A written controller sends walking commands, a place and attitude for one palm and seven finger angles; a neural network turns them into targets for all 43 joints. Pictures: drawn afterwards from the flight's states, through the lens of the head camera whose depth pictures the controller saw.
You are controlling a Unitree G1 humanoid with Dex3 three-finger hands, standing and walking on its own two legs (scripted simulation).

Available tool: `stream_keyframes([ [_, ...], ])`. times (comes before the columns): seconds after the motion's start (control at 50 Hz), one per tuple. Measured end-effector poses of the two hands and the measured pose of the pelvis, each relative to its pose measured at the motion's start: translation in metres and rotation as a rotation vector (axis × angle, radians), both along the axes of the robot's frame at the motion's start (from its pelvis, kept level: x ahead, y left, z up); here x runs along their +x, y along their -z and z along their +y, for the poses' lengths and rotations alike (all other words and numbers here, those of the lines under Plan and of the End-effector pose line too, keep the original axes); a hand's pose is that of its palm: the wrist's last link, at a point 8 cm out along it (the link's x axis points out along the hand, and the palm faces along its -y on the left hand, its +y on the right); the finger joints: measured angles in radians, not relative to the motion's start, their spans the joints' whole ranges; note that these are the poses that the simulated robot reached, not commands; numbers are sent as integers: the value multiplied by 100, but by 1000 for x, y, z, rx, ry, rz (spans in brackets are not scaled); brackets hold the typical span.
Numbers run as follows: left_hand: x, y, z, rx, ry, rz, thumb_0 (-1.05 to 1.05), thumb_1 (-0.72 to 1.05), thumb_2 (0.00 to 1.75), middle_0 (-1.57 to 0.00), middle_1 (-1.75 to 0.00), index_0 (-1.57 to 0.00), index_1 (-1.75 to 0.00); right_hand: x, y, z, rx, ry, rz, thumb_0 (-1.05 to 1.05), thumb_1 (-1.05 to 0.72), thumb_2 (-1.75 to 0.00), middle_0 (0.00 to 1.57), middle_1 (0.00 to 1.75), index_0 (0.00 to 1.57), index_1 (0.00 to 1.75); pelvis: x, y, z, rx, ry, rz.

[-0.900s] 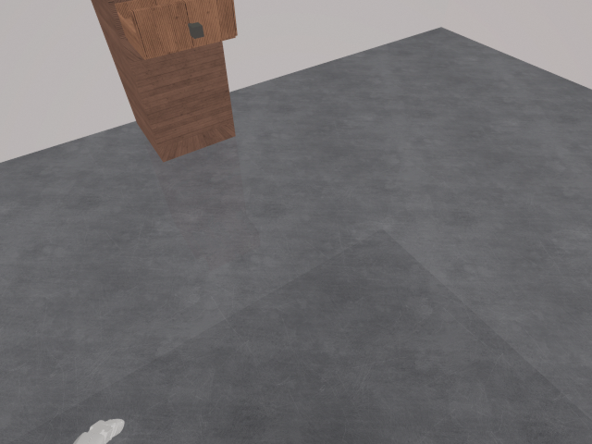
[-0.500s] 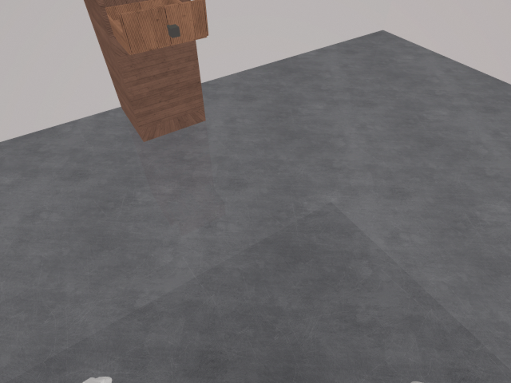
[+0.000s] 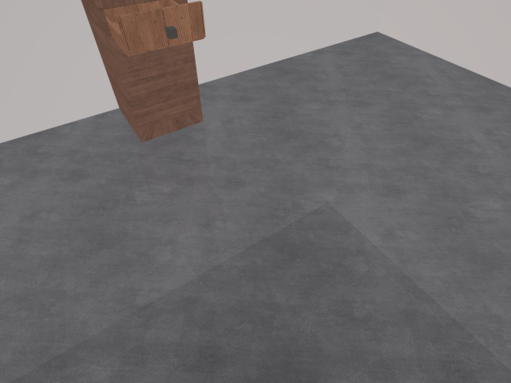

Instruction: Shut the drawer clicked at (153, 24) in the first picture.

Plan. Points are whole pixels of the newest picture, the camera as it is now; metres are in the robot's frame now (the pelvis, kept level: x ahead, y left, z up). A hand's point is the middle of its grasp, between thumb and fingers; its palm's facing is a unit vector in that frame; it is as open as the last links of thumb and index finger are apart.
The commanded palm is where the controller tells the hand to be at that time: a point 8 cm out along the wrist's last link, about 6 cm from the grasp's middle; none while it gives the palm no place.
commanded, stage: stand and wait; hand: left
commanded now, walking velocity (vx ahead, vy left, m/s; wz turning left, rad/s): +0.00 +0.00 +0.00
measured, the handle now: (169, 31) +1.49 +0.47 -0.06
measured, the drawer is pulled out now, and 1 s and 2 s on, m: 0.23 0.23 0.23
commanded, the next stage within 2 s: look at it before walking up in 0.18 s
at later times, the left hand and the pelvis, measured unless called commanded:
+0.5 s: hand out of the picture +0.07 +0.25 -0.16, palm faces -0.03 -0.94 -0.33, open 7.4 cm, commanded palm none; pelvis +0.00 +0.00 +0.00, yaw +0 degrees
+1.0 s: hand out of the picture +0.07 +0.23 -0.17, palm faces -0.03 -0.95 -0.30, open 7.4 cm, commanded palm none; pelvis +0.02 +0.00 +0.00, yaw -1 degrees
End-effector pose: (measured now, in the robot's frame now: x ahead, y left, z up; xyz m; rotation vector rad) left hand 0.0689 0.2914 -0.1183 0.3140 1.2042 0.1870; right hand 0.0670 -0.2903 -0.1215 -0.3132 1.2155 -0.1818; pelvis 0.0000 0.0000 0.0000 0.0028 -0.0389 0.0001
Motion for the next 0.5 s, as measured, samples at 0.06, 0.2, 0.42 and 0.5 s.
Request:
stream_keyframes([
  [0.06, -1, 0, 0, -2, 2, 2, 0, 90, 90, -21, -30, -20, -30, -3, 0, 1, 2, 1, 4, 1, -90, -90, 20, 30, 21, 30, -2, 0, 0, 0, 0, 2],
  [0.2, -4, 2, 0, -6, 2, 13, 0, 90, 90, -21, -30, -20, -30, -8, 1, 3, 4, 4, 17, 1, -90, -90, 20, 30, 21, 30, -3, 0, 1, 0, 1, 6],
  [0.42, -5, 2, 2, -4, -3, 23, 0, 90, 90, -21, -30, -20, -30, -2, 0, 4, 2, 5, 14, 1, -90, -90, 20, 30, 21, 30, 1, -1, 3, 0, 1, 8],
  [0.5, -3, 2, 2, -3, -3, 19, 0, 90, 90, -21, -30, -20, -30, 3, -1, 4, 1, 2, 5, 1, -90, -90, 20, 30, 21, 30, 2, -1, 3, 0, 1, 8],
])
